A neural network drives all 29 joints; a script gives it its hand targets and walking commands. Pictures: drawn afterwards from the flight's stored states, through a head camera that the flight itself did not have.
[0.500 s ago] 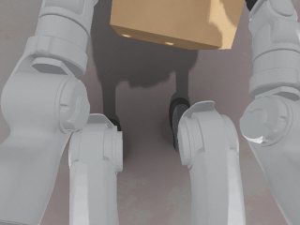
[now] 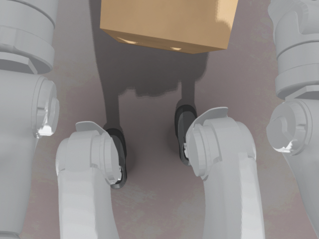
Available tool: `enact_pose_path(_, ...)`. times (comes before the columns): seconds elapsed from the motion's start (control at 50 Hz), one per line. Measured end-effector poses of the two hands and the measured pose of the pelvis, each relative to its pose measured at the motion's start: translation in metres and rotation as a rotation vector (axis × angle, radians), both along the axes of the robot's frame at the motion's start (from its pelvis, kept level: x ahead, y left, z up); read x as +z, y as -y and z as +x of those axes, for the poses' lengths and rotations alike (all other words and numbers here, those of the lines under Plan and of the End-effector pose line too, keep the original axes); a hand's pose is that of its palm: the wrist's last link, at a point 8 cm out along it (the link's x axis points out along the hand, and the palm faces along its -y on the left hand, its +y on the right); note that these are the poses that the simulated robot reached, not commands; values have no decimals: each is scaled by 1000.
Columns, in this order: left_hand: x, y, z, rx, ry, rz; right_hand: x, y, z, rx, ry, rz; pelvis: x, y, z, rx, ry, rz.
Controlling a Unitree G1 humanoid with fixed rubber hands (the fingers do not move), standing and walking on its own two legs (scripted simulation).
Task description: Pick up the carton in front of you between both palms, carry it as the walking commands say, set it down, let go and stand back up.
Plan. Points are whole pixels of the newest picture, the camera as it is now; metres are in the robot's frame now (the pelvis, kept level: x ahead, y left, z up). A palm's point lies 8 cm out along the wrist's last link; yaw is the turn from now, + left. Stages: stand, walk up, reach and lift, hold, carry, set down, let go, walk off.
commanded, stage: set down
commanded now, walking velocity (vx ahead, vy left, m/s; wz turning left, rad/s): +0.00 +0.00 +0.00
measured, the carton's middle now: out of the picture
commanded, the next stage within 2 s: let go in 0.88 s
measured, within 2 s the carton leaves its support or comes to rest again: neither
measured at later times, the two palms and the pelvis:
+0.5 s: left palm out of the picture +0.63 +0.11 +0.02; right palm out of the picture +0.54 -0.27 +0.02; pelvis +0.02 +0.00 +0.12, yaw +0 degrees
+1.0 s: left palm out of the picture +0.61 +0.11 +0.16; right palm out of the picture +0.52 -0.27 +0.16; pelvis +0.04 +0.00 +0.25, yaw +1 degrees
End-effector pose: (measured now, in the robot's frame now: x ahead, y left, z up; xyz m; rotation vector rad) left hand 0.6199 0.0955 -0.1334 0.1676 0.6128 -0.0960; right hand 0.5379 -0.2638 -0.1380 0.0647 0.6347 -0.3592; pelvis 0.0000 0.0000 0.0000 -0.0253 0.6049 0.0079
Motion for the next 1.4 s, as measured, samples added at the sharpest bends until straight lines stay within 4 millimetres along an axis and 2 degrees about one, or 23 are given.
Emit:
enact_pose_path(0.18,70,-1,2,21,-34,-1,69,2,-6,-10,-9,-9,46,-3,1,-12,-96,13)
enact_pose_path(0.32,105,-10,5,25,-23,1,107,3,-1,-8,-1,-19,76,-3,7,-11,-164,17)
enact_pose_path(0.46,139,-10,7,15,-13,1,144,6,0,-7,1,-26,108,-2,15,-9,-208,16)
enact_pose_path(0.82,255,-13,7,7,-23,-3,259,13,-8,-5,10,-19,208,0,29,-16,-229,26)
enact_pose_path(0.96,288,-16,1,12,-35,-1,290,11,-11,21,-1,-29,243,3,34,-14,-216,27)
enact_pose_path(1.04,298,-21,-15,42,-41,26,301,7,-20,80,-26,-50,261,5,40,-11,-200,33)
enact_pose_path(1.1,306,-27,-37,81,-49,53,308,4,-34,142,-60,-71,277,8,46,-8,-176,38)
enact_pose_path(1.26,335,-41,-111,159,-84,86,343,7,-85,280,-147,-102,316,18,66,-3,-56,46)
enact_pose_path(1.4,369,-51,-150,144,-90,86,381,15,-130,301,-163,-103,341,23,82,-11,58,44)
